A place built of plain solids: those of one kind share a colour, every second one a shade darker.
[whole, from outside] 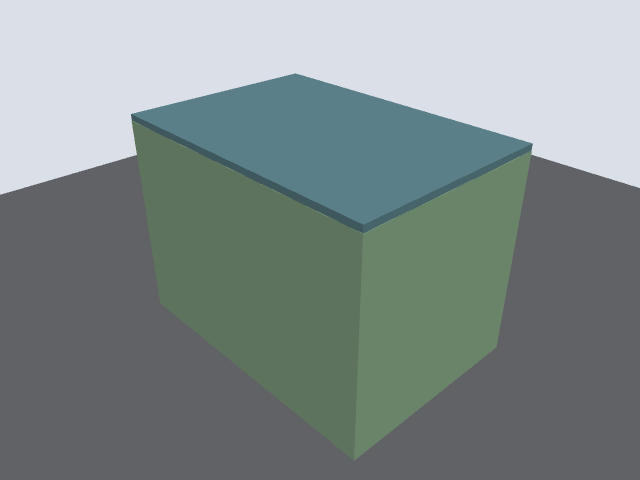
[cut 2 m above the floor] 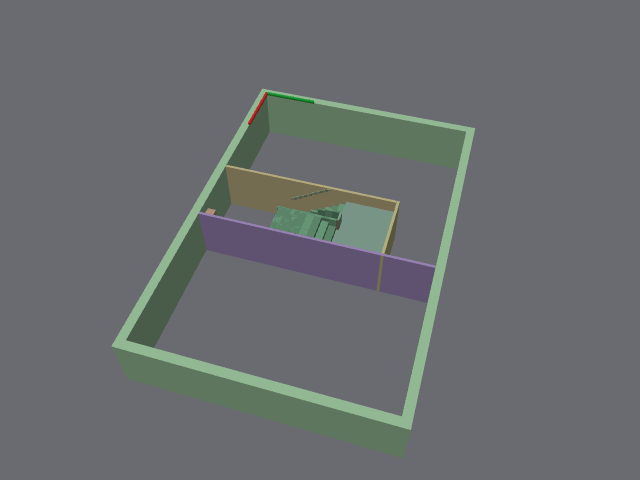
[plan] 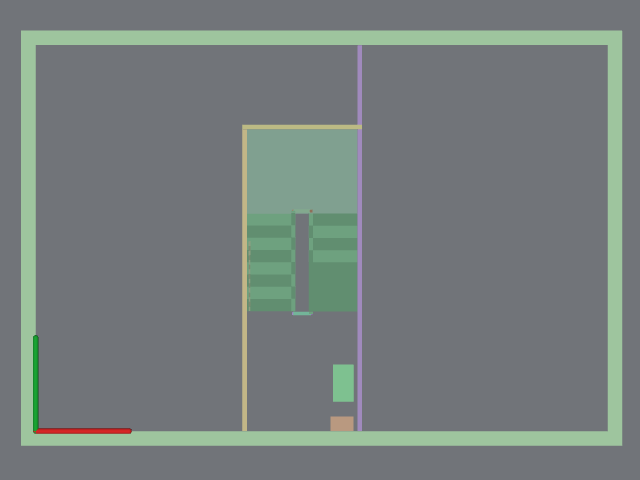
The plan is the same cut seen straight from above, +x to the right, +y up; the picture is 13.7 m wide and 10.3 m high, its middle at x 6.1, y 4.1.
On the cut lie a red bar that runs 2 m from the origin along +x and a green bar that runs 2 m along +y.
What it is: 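A small block of dwellings, 12.3 m wide and 8.3 m deep inside, its common dog-leg stair of 18 risers of 169 mm a storey on goings of 262 mm, 1.04 m wide flights and a well of 0.28 m; the dwelling on the second floor; a hall, a living room with a kitchen corner, a bedroom, the bathroom shut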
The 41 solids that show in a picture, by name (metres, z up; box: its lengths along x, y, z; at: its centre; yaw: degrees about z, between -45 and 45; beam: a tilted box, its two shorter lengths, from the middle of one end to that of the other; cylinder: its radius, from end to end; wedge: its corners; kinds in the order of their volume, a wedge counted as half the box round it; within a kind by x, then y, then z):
{
 "wall_1": {"box": [0.31, 8.91, 9.17], "at": [-0.16, 4.14, 4.53]},
 "wall_2": {"box": [12.9, 0.31, 9.17], "at": [6.14, -0.16, 4.53]},
 "wall_3": {"box": [12.9, 0.31, 9.17], "at": [6.14, 8.44, 4.53]},
 "wall_4": {"box": [0.31, 8.91, 9.17], "at": [12.43, 4.14, 4.53]},
 "roof_slab_1": {"box": [12.88, 8.89, 0.44], "at": [6.14, 4.14, 9.18]},
 "piece_1": {"box": [1.04, 2.11, 0.22], "at": [5.05, 3.63, 0.06]},
 "piece_2": {"box": [1.04, 1.84, 0.39], "at": [5.05, 3.76, 0.14]},
 "piece_3": {"box": [1.04, 1.58, 0.56], "at": [5.05, 3.89, 0.23]},
 "piece_4": {"box": [1.04, 1.32, 0.73], "at": [5.05, 4.02, 0.31]},
 "piece_5": {"box": [1.04, 1.06, 0.89], "at": [5.05, 4.15, 0.4]},
 "piece_6": {"box": [1.04, 0.8, 1.06], "at": [5.05, 4.28, 0.48]},
 "piece_7": {"box": [1.04, 0.53, 1.23], "at": [5.05, 4.41, 0.57]},
 "piece_8": {"box": [1.04, 0.27, 1.4], "at": [5.05, 4.54, 0.65]},
 "piece_9": {"box": [0.09, 0.26, 1.14], "at": [5.53, 2.7, 0.52]},
 "piece_10": {"box": [0.09, 0.26, 1.31], "at": [5.53, 2.97, 0.6]},
 "piece_11": {"box": [0.09, 0.26, 1.48], "at": [5.53, 3.23, 0.69]},
 "piece_12": {"box": [0.09, 0.26, 1.65], "at": [5.53, 3.49, 0.77]},
 "piece_13": {"box": [0.09, 0.26, 1.81], "at": [5.53, 3.76, 0.86]},
 "piece_14": {"box": [0.09, 0.26, 1.98], "at": [5.53, 4.02, 0.94]},
 "piece_15": {"box": [0.09, 0.26, 2.15], "at": [5.53, 4.29, 1.03]},
 "piece_16": {"box": [0.09, 0.26, 2.32], "at": [5.53, 4.55, 1.11]},
 "piece_17": {"box": [0.09, 0.26, 1.6], "at": [5.91, 3.75, 2.32]},
 "piece_18": {"box": [0.09, 0.26, 1.43], "at": [5.91, 4.01, 2.23]},
 "piece_19": {"box": [0.09, 0.26, 1.26], "at": [5.91, 4.28, 2.15]},
 "piece_20": {"box": [0.09, 0.26, 1.09], "at": [5.91, 4.54, 2.06]},
 "piece_21": {"box": [1.04, 0.27, 2.92], "at": [6.38, 2.7, 1.41]},
 "piece_22": {"box": [1.04, 0.53, 2.75], "at": [6.38, 2.83, 1.33]},
 "piece_23": {"box": [1.04, 0.8, 2.58], "at": [6.38, 2.96, 1.24]},
 "piece_24": {"box": [1.04, 1.06, 2.41], "at": [6.38, 3.09, 1.16]},
 "piece_25": {"box": [1.04, 1.32, 2.24], "at": [6.38, 3.22, 1.07]},
 "piece_26": {"box": [1.04, 1.58, 2.08], "at": [6.38, 3.36, 0.99]},
 "piece_27": {"box": [1.04, 1.84, 1.91], "at": [6.38, 3.49, 0.9]},
 "piece_28": {"box": [1.04, 2.11, 1.74], "at": [6.38, 3.62, 0.82]},
 "half_1": {"box": [2.37, 1.81, 1.57], "at": [5.72, 5.57, 0.73]},
 "core_wall_1": {"box": [0.1, 6.47, 9.01], "at": [4.48, 3.24, 4.45]},
 "core_wall_low_1": {"box": [0.1, 8.28, 5.97], "at": [6.95, 4.14, 2.93]},
 "core_wall_back_1": {"box": [2.57, 0.1, 9.01], "at": [5.72, 6.53, 4.45]},
 "hung_more_letter_boxes_1": {"box": [0.49, 0.31, 1.64], "at": [6.57, 0.16, 0.77]},
 "ground_whole_1": {"box": [0.38, 0.08, 1.0], "at": [5.72, 2.52, 0.45]},
 "whole_1": {"box": [0.38, 0.08, 0.95], "at": [5.72, 4.72, 1.99]},
 "laid_doormat_1": {"box": [0.45, 0.8, 0.05], "at": [6.6, 1.03, -0.02]}
}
